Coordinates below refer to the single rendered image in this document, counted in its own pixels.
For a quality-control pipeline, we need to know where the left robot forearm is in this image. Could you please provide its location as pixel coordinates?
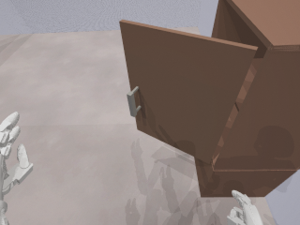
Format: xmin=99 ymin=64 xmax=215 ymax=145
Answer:
xmin=0 ymin=200 xmax=9 ymax=225

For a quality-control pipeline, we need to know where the cupboard door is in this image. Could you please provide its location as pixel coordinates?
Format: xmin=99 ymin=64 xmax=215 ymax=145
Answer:
xmin=119 ymin=20 xmax=258 ymax=164

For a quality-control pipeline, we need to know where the robot right hand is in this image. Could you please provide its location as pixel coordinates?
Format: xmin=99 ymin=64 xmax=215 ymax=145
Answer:
xmin=227 ymin=190 xmax=263 ymax=225

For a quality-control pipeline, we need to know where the handle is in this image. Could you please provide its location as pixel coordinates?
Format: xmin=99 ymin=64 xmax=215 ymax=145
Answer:
xmin=127 ymin=86 xmax=142 ymax=117

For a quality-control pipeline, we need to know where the robot left hand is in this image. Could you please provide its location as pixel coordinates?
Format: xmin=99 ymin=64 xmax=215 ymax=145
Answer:
xmin=0 ymin=112 xmax=33 ymax=201

